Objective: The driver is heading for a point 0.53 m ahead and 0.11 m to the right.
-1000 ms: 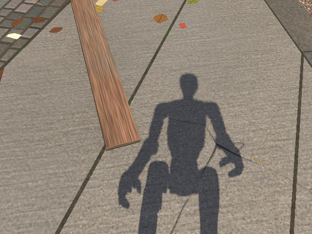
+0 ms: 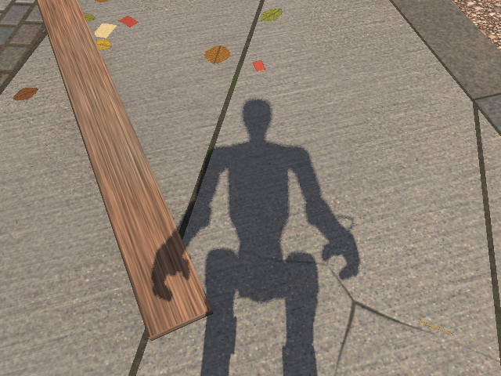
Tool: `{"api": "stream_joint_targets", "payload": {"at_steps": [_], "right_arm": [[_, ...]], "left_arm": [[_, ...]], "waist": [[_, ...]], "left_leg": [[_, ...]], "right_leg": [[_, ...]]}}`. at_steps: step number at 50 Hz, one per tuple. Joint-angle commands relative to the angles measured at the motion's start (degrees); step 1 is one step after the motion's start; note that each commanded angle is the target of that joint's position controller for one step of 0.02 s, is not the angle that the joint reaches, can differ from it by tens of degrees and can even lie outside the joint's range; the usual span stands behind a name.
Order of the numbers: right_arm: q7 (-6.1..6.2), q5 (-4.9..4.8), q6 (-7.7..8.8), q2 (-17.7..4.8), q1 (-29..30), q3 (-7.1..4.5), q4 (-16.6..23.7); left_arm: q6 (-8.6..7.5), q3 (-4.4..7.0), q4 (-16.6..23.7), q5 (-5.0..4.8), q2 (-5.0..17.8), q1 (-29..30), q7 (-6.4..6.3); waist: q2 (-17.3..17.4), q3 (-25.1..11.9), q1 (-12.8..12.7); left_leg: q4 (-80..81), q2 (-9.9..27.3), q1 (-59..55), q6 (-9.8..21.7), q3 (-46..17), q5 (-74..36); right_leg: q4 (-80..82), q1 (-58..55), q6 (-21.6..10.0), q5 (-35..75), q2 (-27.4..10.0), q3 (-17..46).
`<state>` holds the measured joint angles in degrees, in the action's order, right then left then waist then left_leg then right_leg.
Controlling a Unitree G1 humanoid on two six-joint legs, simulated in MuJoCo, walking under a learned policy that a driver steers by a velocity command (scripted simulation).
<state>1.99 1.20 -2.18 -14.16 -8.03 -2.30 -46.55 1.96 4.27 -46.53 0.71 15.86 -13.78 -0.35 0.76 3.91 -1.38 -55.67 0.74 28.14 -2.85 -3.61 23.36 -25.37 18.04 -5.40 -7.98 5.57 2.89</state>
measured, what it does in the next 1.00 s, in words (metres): steps on the spot, turning right: left foot, then right foot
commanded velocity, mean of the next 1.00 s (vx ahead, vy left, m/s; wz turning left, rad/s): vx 0.02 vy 0.00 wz -0.49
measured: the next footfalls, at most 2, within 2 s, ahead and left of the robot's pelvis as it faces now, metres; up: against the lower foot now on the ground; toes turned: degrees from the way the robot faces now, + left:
left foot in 0.22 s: +0.06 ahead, +0.14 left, +0.00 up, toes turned -12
right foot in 0.68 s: -0.02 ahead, -0.06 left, +0.00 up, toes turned -26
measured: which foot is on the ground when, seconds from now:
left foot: up 0.00-0.20, down 0.22-0.68, up 0.70-1.00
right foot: down 0.00-0.22, up 0.24-0.66, down 0.68-1.00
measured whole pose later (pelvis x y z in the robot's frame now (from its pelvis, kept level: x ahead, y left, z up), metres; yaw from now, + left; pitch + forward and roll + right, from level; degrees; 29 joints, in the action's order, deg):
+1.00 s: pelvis -0.02 +0.01 +0.01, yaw -30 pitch -1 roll +1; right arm -0.5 1.8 -3.9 -16.4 -14.9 -2.8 -46.5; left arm 1.2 1.0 -44.1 1.2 13.6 -11.9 -0.1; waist 1.7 2.0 0.4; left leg -47.3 1.6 21.0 -1.4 0.4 22.3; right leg -20.9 8.4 -5.2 -12.0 4.6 1.9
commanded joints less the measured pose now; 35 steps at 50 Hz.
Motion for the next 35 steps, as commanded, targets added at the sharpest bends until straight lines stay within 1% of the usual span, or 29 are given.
{"api": "stream_joint_targets", "payload": {"at_steps": [1, 3, 6, 8, 9, 10, 11, 12, 13, 14, 15, 16, 17, 18, 20, 22, 24, 26, 28, 30, 31, 32, 33, 34, 35], "right_arm": [[0.28, -0.23, -0.14, -4.4, -1.8, -0.91, 3.0], [0.32, -0.42, 0.13, -4.6, -0.8, -0.85, 3.8], [0.56, -0.90, 0.92, -5.0, -1.8, -0.76, 4.4], [0.80, -1.30, 1.63, -5.2, -4.8, -0.70, 4.2], [1.01, -1.33, 2.07, -4.9, -7.5, -0.65, 3.7], [1.39, -0.99, 2.57, -6.0, -9.8, -0.96, 3.3], [1.88, 0.08, 2.79, -11.1, -9.2, -1.91, 4.1], [1.62, 0.54, 2.39, -16.0, -3.3, -2.85, 6.4], [1.23, 1.10, 2.23, -13.1, -3.7, -2.41, 6.3], [1.00, 0.56, 2.32, -9.0, -1.2, -1.25, 7.0], [0.81, 0.34, 2.28, -7.5, 1.0, -0.80, 7.5], [0.94, 0.22, 2.33, -7.3, 1.6, -0.71, 8.0], [0.98, 0.25, 2.34, -7.1, 1.0, -0.66, 8.3], [0.88, 0.34, 2.29, -7.2, -0.7, -0.75, 8.1], [0.84, 0.27, 2.28, -8.0, -4.7, -1.23, 7.3], [0.78, 0.24, 2.31, -9.1, -7.3, -1.79, 6.6], [0.47, 0.39, 2.31, -9.8, -7.7, -2.18, 6.4], [-0.06, 0.54, 2.32, -10.4, -6.8, -2.46, 6.5], [-0.64, 0.66, 2.23, -11.2, -6.0, -2.82, 6.5], [-1.03, 0.56, 2.03, -12.0, -5.9, -3.18, 6.3], [-1.15, 0.34, 1.88, -12.4, -5.7, -3.34, 6.2], [-1.19, -0.16, 1.66, -12.5, -4.9, -3.44, 6.2], [-1.21, -0.44, 1.43, -12.2, -5.3, -3.48, 5.7], [-1.45, -0.16, 1.07, -9.8, -7.7, -2.90, 5.8], [-1.31, 0.16, 0.56, -4.8, -5.5, -1.27, 10.2]], "left_arm": [[-0.01, 2.30, 3.3, 0.33, 8.8, -1.6, -0.01], [0.38, 2.52, 3.9, 0.60, 9.1, -1.0, 0.19], [0.76, 2.83, 4.6, 0.83, 9.5, 0.4, 0.55], [0.96, 2.91, 5.0, 0.63, 9.4, 2.1, 0.80], [1.10, 2.86, 5.3, 0.21, 9.2, 3.6, 0.83], [1.06, 2.57, 5.7, -0.39, 8.3, 4.3, 0.67], [0.84, 1.63, 6.2, -0.71, 4.3, 1.6, 0.53], [0.49, 1.78, 6.8, -0.49, 4.2, 1.0, 0.04], [0.43, 2.63, 6.1, 1.38, 8.5, 1.9, -0.02], [0.57, 3.09, 5.0, 1.14, 8.8, 0.7, 0.38], [1.03, 3.07, 3.9, 1.03, 8.2, -1.1, 0.81], [1.54, 3.02, 3.5, 1.01, 7.9, -1.9, 1.42], [1.87, 2.83, 3.3, 0.85, 7.7, -2.3, 1.96], [2.06, 2.60, 3.7, 0.60, 7.4, -1.2, 2.27], [2.25, 2.08, 5.0, 0.33, 6.6, 2.1, 2.61], [2.50, 1.64, 6.0, 0.26, 6.0, 4.2, 2.84], [2.69, 1.26, 6.8, 0.11, 5.5, 5.2, 3.09], [2.74, 0.78, 7.6, -0.16, 4.8, 6.0, 3.32], [2.64, 0.52, 8.3, -0.52, 4.7, 6.0, 3.32], [2.37, 0.48, 8.9, -0.77, 5.0, 5.8, 3.24], [2.15, 0.47, 9.1, -0.77, 4.9, 5.2, 3.19], [1.78, 0.42, 8.8, -0.45, 4.6, 3.6, 3.02], [1.10, 0.47, 8.3, 0.20, 5.1, 1.8, 2.49], [0.11, 1.30, 8.1, 1.27, 9.2, 0.0, 1.78], [-0.38, 3.08, 9.4, 0.43, 17.8, -0.8, 1.53]], "waist": [[-7.7, -7.3, -0.4], [-8.3, -6.8, -0.9], [-9.0, -7.1, -0.7], [-9.4, -7.4, 0.6], [-8.9, -7.3, 2.3], [-7.0, -7.0, 3.6], [4.0, -6.8, 1.4], [13.7, -3.9, 0.2], [7.7, -3.9, 0.5], [4.2, -3.5, -1.2], [4.0, -3.0, -2.4], [6.6, -3.8, -2.6], [7.8, -4.1, -1.8], [7.5, -4.4, -0.7], [7.2, -4.6, 1.7], [7.8, -5.0, 3.3], [8.4, -5.3, 3.7], [9.0, -5.4, 3.7], [10.0, -5.8, 3.5], [10.6, -6.2, 3.4], [10.4, -6.3, 2.9], [9.2, -6.6, 1.4], [6.1, -7.0, 0.0], [-5.1, -7.7, -0.2], [-19.0, -5.9, 0.1]], "left_leg": [[4.4, -1.2, -0.6, -0.6, 1.2, -1.0], [7.7, -1.8, -2.0, -0.3, 1.0, -1.0], [13.3, -3.1, -5.7, 0.8, 0.9, 0.3], [20.5, -4.2, -10.5, 2.1, 1.0, -0.1], [27.6, -4.5, -14.9, 2.9, 1.3, -3.5], [36.7, -2.3, -20.3, 3.8, -0.5, -6.5], [44.5, 10.4, -23.9, 6.7, -12.9, -0.7], [47.1, 21.9, -19.9, 13.2, -26.6, -6.3], [44.4, 22.4, -15.8, 16.4, -23.3, -14.6], [42.7, 18.3, -14.5, 15.5, -16.9, -19.5], [41.4, 14.3, -14.7, 13.6, -10.5, -23.0], [40.4, 12.1, -17.0, 12.6, -6.6, -25.5], [39.3, 11.0, -19.0, 12.6, -4.0, -29.9], [38.6, 10.9, -21.0, 12.9, -2.6, -32.3], [37.4, 12.4, -26.1, 14.0, -2.1, -35.6], [36.6, 14.1, -29.4, 14.8, -2.0, -37.6], [36.0, 15.1, -29.6, 15.0, -0.9, -37.8], [35.4, 15.3, -27.3, 14.7, 1.1, -37.3], [34.3, 15.6, -24.7, 14.2, 2.9, -38.0], [32.6, 16.2, -24.0, 13.6, 3.5, -38.0], [31.1, 16.4, -23.4, 12.8, 3.9, -37.1], [28.3, 15.9, -21.6, 11.3, 5.5, -34.6], [23.9, 14.9, -17.9, 8.2, 7.7, -28.7], [12.3, 10.8, -8.2, 4.4, 11.7, -15.1], [3.2, 0.0, 6.4, 0.8, 12.8, 13.2]], "right_leg": [[8.8, -5.5, -8.7, 1.5, -13.4, 16.9], [8.9, -4.6, -8.3, -2.2, -13.2, 19.1], [7.7, -4.3, -7.4, 0.5, -13.3, 22.5], [6.2, -3.6, -5.9, 3.7, -12.8, 24.6], [4.9, -1.8, -4.1, 3.0, -11.5, 24.6], [2.6, 1.8, -1.1, -2.3, -8.9, 23.3], [-7.3, 7.4, 2.5, -15.1, -3.0, 16.1], [-19.4, 16.0, 4.6, -24.1, 6.3, 2.9], [-30.1, 13.2, 5.1, -23.8, 0.6, 3.8], [-34.5, 11.5, 5.1, -20.6, 0.1, 4.1], [-38.2, 11.3, 5.6, -17.5, -0.2, 3.2], [-41.0, 12.4, 6.2, -15.4, -0.4, 2.4], [-42.3, 13.4, 7.1, -15.1, -0.6, 1.4], [-41.8, 14.3, 7.9, -14.9, -0.9, 0.6], [-38.6, 16.4, 9.0, -15.2, -1.8, -0.3], [-34.5, 16.6, 9.4, -16.3, -2.8, -0.8], [-30.0, 14.3, 9.1, -17.4, -3.7, -1.9], [-24.8, 9.8, 8.3, -18.1, -4.4, -3.6], [-20.1, 4.9, 7.1, -18.5, -4.2, -5.6], [-15.5, 1.9, 5.9, -18.2, -3.9, -7.0], [-11.9, 0.0, 5.2, -16.8, -3.8, -7.5], [-5.7, -3.7, 4.3, -12.4, -3.3, -8.0], [2.3, -9.1, 3.5, -5.1, -3.1, -6.6], [9.7, -16.9, 1.6, -1.8, -11.3, 6.7], [9.0, -18.3, -6.9, 23.7, -27.9, 27.6]]}}
Keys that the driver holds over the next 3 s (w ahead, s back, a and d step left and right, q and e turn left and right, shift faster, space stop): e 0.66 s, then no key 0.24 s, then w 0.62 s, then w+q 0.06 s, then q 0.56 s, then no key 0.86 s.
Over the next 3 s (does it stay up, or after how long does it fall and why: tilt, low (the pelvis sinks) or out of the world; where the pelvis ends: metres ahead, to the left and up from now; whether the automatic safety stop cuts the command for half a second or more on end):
stays up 0.30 -0.18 0.01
